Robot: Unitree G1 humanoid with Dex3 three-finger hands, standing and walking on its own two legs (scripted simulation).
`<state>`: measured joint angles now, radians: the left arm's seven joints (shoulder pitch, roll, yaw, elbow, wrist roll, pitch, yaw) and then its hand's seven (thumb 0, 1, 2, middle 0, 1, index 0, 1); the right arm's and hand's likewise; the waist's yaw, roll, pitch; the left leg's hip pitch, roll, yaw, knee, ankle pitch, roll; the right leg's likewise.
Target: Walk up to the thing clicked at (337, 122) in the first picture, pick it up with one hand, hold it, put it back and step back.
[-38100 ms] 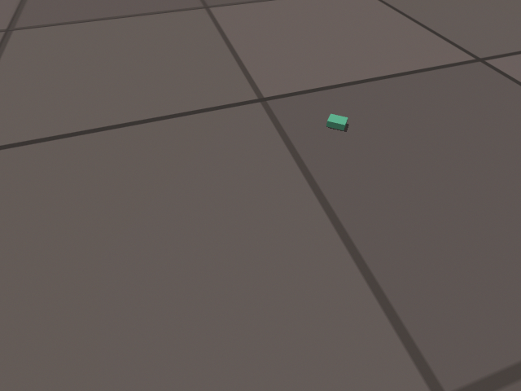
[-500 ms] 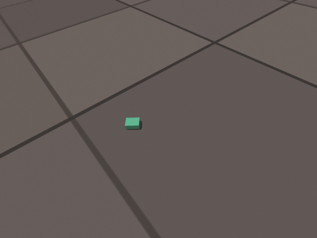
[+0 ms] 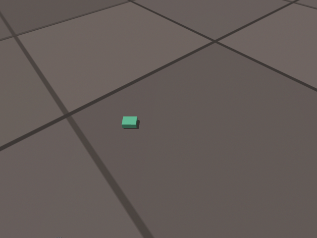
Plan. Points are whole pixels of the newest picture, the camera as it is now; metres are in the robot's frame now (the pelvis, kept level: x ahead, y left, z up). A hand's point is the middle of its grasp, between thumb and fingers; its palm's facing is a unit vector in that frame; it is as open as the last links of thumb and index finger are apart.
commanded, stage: step back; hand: left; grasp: from above
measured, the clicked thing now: (129, 122) +1.08 +0.25 -0.74
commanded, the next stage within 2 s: stand in 0.40 s
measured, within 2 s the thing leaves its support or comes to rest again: neither
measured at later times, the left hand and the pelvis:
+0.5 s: hand out of the picture +0.13 +0.29 -0.14, palm faces +0.03 -0.94 -0.34, open 7.4 cm; pelvis +0.04 +0.03 +0.01, yaw +1 degrees
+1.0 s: hand out of the picture +0.10 +0.27 -0.13, palm faces -0.02 -0.94 -0.34, open 7.4 cm; pelvis +0.03 +0.02 +0.02, yaw +0 degrees
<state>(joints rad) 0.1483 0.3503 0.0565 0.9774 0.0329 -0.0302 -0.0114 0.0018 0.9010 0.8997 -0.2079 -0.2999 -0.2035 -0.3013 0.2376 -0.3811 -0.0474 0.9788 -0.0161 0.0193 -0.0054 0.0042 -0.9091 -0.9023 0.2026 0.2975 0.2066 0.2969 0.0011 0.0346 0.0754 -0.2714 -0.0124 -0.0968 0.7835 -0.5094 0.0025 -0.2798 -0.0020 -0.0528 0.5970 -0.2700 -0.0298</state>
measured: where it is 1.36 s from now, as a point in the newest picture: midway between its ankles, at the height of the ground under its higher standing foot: outside the picture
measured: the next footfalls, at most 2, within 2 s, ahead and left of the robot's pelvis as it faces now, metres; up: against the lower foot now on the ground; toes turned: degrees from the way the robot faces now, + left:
left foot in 0.18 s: +0.07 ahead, +0.15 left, +0.00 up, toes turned +0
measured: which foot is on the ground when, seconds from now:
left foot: up 0.00-0.16, down 0.18-1.00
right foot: down 0.00-1.00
